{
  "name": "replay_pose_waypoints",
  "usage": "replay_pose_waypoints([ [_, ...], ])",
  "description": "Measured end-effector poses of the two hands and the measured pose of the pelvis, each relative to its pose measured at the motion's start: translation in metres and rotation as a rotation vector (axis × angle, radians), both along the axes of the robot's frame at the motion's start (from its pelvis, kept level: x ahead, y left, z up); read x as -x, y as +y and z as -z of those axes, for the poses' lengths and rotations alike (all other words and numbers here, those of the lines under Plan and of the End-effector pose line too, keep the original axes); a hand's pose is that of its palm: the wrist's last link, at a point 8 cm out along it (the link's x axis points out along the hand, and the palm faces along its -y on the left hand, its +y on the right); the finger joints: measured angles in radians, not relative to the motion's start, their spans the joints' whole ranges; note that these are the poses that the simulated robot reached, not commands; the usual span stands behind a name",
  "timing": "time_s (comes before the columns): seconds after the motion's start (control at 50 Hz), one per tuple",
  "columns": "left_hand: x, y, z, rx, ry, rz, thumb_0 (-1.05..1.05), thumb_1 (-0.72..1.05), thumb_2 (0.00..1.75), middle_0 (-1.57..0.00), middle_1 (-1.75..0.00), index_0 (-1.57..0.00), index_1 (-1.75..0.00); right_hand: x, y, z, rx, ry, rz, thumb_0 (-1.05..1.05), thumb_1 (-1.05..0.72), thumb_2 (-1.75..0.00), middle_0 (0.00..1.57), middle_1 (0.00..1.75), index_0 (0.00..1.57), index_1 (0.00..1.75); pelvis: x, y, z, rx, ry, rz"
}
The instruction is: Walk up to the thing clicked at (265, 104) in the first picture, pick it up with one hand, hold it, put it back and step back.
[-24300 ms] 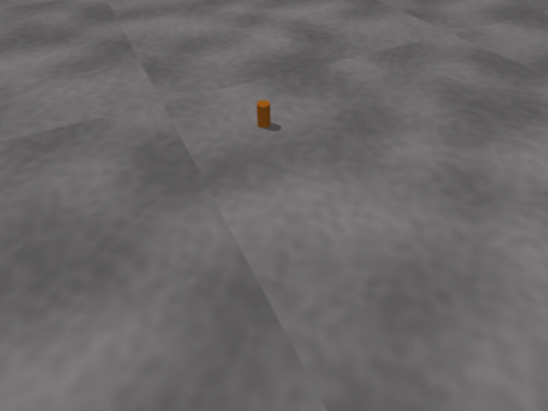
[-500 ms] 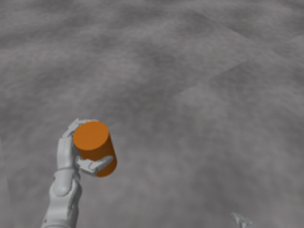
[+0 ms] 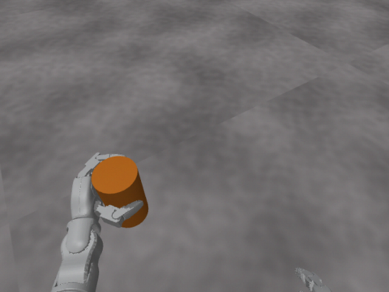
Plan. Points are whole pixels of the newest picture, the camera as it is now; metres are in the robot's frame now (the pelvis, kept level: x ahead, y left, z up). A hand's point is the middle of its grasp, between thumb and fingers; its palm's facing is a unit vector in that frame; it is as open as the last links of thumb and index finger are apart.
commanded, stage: hold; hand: left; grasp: from the side
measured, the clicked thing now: (123, 194) +0.33 +0.16 +0.03
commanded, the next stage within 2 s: crouch in 0.78 s
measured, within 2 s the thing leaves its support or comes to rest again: neither
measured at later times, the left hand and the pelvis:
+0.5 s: hand (118, 190) +0.33 +0.16 +0.05, palm faces +0.13 -0.99 -0.02, open 11.2 cm; pelvis +0.00 +0.00 +0.00, yaw +0 degrees
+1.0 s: hand (119, 191) +0.33 +0.16 +0.05, palm faces +0.13 -0.99 -0.02, open 11.2 cm; pelvis +0.00 +0.00 +0.00, yaw +0 degrees
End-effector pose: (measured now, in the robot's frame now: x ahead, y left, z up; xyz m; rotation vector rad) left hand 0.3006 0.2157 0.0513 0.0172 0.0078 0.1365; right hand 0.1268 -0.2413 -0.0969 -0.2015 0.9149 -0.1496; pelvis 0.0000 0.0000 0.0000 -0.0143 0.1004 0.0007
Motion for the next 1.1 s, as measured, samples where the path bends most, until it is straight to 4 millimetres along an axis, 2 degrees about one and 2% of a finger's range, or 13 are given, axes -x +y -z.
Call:
replay_pose_waypoints([
  [0.4,-0.001,0.001,0.000,0.001,-0.001,0.008,0.00,-0.50,1.06,-0.64,-0.98,-0.63,-0.98,0.006,0.001,0.002,-0.005,0.014,0.009,0.01,-0.93,-0.91,0.20,0.30,0.20,0.30,0.000,0.002,0.000,0.001,0.002,0.004],
  [0.74,-0.005,-0.003,-0.003,0.000,-0.007,0.009,0.00,-0.50,1.06,-0.64,-0.98,-0.63,-0.99,-0.001,0.000,0.000,-0.002,-0.004,0.005,0.01,-0.93,-0.91,0.20,0.30,0.20,0.30,-0.002,0.000,0.000,0.000,0.001,0.002],
  [0.98,0.000,-0.001,0.001,-0.002,0.005,0.010,0.00,-0.50,1.06,-0.64,-0.97,-0.64,-0.98,0.003,-0.001,0.000,0.001,0.006,0.005,0.01,-0.92,-0.91,0.20,0.30,0.20,0.30,-0.001,0.001,0.000,0.002,0.001,0.000],
  [1.1,-0.001,0.000,0.015,0.023,0.010,-0.023,0.00,-0.51,1.06,-0.65,-0.96,-0.65,-0.97,0.006,-0.001,0.005,0.004,0.013,-0.005,0.01,-0.91,-0.90,0.20,0.30,0.20,0.30,0.004,0.001,0.005,0.003,0.024,-0.001],
])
